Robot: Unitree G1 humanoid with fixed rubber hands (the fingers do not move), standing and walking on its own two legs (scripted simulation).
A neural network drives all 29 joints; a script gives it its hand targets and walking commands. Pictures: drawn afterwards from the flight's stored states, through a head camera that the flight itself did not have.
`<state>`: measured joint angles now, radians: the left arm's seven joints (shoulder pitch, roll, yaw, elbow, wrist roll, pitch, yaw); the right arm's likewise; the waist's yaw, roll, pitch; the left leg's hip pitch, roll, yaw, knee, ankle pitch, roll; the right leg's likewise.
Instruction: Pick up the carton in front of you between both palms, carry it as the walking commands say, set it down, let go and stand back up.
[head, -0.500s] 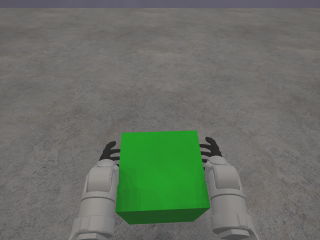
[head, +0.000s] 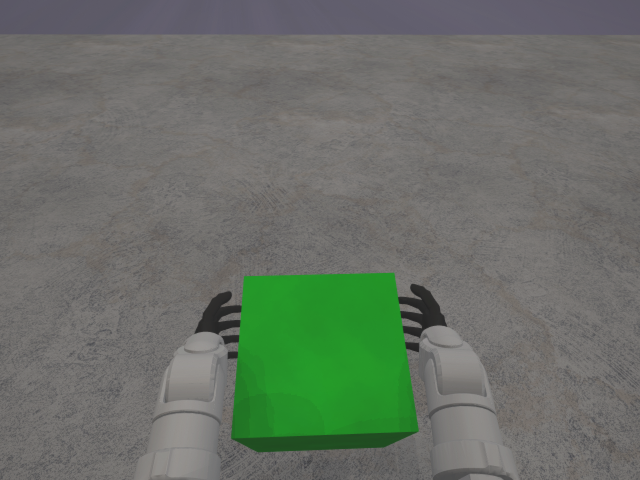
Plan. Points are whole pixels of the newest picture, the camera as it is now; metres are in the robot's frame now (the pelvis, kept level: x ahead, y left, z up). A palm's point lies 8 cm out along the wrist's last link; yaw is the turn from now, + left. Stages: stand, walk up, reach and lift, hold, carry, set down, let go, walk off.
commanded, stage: carry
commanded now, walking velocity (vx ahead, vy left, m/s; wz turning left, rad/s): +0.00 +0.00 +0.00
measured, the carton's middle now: (320, 369) +0.31 +0.00 -0.05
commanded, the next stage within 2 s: hold in 0.02 s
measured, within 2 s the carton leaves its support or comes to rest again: neither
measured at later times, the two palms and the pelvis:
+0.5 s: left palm (216, 317) +0.33 +0.14 +0.05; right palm (431, 317) +0.33 -0.15 +0.06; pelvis +0.04 +0.00 +0.01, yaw -1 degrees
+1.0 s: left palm (223, 313) +0.36 +0.15 +0.02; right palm (417, 313) +0.36 -0.15 +0.03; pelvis +0.01 +0.01 +0.00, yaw -2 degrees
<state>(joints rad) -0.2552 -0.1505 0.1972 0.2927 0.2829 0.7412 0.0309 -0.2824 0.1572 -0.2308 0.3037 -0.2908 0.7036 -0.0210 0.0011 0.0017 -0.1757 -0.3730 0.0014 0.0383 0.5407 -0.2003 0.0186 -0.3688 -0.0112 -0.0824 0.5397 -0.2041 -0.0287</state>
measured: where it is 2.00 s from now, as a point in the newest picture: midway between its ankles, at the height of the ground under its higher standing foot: outside the picture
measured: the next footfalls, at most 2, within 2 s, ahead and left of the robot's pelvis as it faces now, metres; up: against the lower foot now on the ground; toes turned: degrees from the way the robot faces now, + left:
none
